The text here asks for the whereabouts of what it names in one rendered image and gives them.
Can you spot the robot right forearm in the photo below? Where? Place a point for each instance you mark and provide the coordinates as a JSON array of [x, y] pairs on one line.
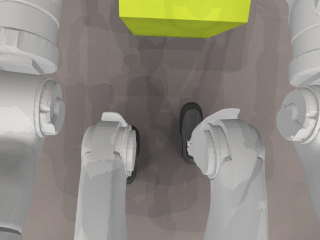
[[304, 25]]

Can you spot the left robot upper arm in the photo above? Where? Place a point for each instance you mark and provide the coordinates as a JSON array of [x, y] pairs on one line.
[[31, 109]]

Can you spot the robot left foot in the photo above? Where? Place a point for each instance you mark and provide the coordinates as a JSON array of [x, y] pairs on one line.
[[131, 178]]

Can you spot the carton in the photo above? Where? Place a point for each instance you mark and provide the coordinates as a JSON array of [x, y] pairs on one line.
[[183, 18]]

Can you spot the robot right thigh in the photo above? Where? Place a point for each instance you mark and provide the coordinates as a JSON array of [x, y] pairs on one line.
[[227, 154]]

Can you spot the right robot upper arm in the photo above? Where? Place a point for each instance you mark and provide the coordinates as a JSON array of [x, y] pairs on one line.
[[298, 121]]

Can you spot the robot left forearm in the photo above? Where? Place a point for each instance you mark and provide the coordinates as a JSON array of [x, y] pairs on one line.
[[28, 36]]

